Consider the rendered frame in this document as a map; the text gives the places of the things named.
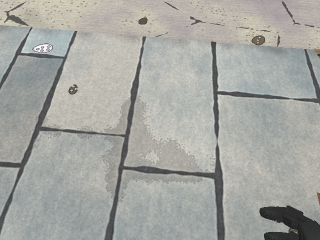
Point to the right robot hand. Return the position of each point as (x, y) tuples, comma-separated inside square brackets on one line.
[(293, 218)]

